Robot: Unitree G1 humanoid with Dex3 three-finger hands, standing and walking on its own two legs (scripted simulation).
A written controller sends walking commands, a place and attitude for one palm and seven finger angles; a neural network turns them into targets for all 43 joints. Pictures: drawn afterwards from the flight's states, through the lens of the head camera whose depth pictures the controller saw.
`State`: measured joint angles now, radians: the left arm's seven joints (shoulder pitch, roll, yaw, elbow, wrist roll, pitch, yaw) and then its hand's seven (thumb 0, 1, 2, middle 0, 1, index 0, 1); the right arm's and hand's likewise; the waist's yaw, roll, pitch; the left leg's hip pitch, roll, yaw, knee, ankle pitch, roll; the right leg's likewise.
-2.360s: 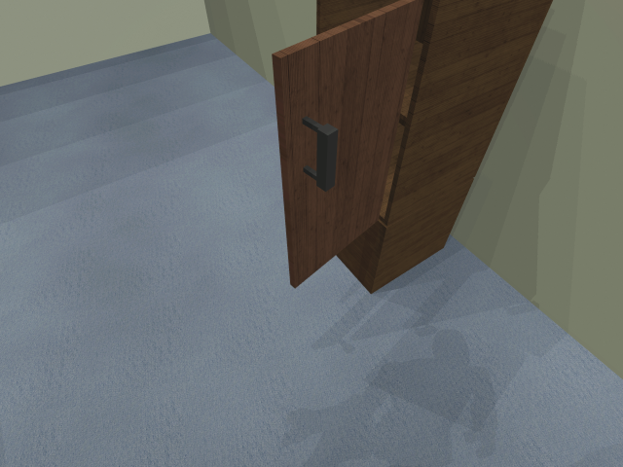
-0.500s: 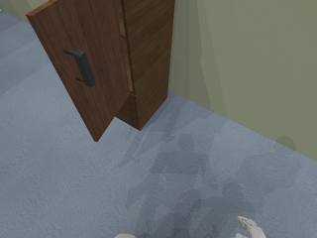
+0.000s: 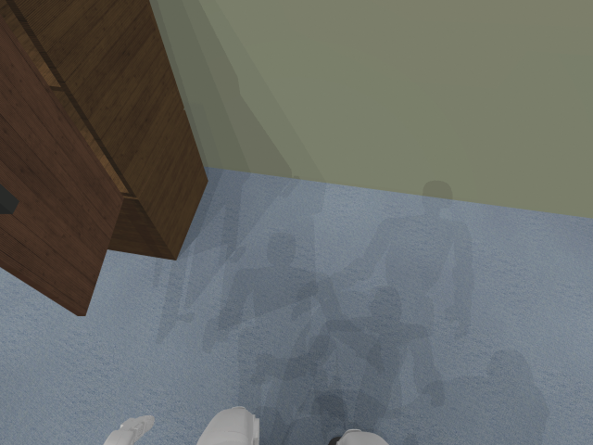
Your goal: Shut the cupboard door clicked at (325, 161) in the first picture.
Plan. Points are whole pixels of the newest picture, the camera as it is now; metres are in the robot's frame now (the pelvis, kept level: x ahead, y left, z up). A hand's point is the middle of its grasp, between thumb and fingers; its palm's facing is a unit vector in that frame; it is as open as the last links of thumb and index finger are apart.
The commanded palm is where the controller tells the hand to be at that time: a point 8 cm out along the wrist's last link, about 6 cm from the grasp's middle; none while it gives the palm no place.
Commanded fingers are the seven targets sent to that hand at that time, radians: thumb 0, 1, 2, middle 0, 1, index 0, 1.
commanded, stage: walk around to get in front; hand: left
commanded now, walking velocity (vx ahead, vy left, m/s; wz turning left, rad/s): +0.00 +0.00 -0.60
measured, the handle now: out of the picture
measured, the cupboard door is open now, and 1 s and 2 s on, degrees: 100 100 100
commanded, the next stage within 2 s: none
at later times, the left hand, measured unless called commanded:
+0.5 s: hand (210, 409) +0.17 +0.15 -0.16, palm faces -0.31 -0.91 -0.27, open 7.4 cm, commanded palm none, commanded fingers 0.00 0.90 0.90 -0.20 -0.30 -0.20 -0.30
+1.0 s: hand (240, 386) +0.21 +0.11 -0.16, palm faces -0.55 -0.81 -0.19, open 7.4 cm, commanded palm none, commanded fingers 0.00 0.90 0.90 -0.20 -0.30 -0.20 -0.30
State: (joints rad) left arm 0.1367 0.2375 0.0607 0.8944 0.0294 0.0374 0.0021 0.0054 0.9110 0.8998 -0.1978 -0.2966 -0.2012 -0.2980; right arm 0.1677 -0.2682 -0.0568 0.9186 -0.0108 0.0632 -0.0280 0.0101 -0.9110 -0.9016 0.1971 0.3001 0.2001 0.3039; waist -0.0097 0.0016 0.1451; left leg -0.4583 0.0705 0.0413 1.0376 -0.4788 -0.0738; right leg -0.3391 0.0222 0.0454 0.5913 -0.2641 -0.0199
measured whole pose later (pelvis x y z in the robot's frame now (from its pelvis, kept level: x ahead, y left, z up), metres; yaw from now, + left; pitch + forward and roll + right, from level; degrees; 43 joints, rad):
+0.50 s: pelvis +0.00 -0.02 -0.01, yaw -19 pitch +0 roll +0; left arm 0.12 0.22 0.07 0.90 0.02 0.02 -0.02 0.01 0.91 0.90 -0.20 -0.30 -0.20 -0.30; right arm 0.23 -0.24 -0.05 0.94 -0.01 0.06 -0.03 0.01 -0.91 -0.90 0.20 0.30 0.20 0.30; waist -0.02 0.05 0.12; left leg -0.38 0.15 0.09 0.95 -0.53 -0.07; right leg -0.32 0.00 -0.04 0.63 -0.31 -0.02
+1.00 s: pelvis +0.02 -0.01 +0.01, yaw -36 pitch +1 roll -3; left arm 0.14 0.24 0.08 0.92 0.02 0.06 -0.04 0.01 0.91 0.90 -0.20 -0.30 -0.20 -0.30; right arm 0.21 -0.20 -0.02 0.90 -0.04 0.01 -0.03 0.01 -0.91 -0.90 0.20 0.30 0.21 0.30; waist 0.01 0.00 0.11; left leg -0.22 0.15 0.17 0.52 -0.30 -0.02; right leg -0.43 -0.02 -0.06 0.88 -0.45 0.04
